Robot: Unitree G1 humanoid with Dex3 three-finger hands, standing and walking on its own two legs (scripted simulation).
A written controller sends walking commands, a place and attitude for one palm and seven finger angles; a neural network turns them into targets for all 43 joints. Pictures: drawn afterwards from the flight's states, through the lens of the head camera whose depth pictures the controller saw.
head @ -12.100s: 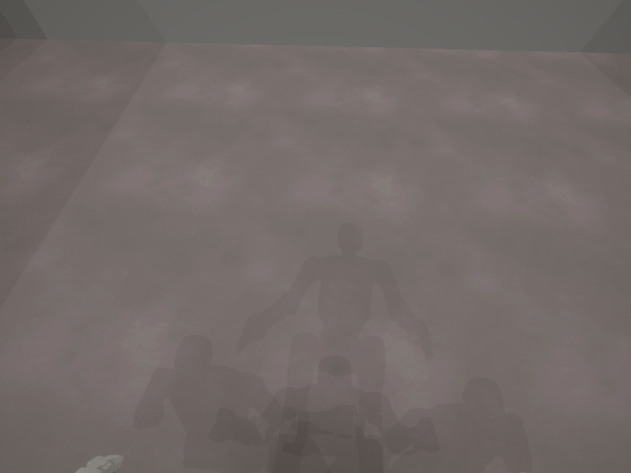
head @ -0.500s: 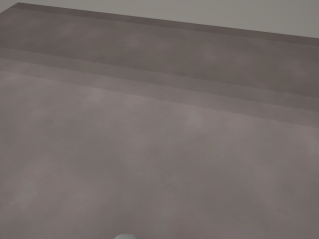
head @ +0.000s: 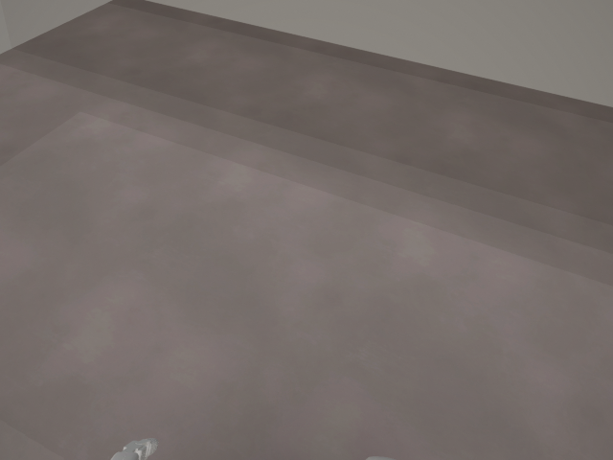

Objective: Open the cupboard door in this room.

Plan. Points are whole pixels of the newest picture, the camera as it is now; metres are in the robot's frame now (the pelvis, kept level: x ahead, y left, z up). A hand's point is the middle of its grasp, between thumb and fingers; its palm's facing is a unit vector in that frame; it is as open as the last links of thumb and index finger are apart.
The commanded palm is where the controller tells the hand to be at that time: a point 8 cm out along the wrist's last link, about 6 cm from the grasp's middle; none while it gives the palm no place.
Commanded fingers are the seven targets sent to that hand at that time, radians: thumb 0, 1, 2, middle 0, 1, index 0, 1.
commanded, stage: turn or walk to find it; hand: left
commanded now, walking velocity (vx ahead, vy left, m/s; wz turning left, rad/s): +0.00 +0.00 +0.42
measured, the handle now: out of the picture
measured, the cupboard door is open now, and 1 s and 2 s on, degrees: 0 0 0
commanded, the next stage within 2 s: none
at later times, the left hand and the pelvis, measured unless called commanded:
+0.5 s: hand out of the picture -0.05 +0.18 -0.18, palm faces +0.28 -0.93 -0.22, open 7.3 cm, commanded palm none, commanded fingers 0.00 0.90 0.90 -0.20 -0.30 -0.20 -0.30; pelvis -0.04 -0.01 -0.01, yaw +15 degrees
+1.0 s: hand out of the picture -0.07 +0.23 -0.16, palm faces +0.44 -0.86 -0.24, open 7.3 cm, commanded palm none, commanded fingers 0.00 0.90 0.90 -0.20 -0.30 -0.20 -0.30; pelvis -0.08 +0.00 +0.00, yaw +26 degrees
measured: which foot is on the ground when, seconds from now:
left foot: down 0.00-0.10, up 0.12-0.52, down 0.54-1.00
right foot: up 0.00-0.08, down 0.10-0.54, up 0.56-1.00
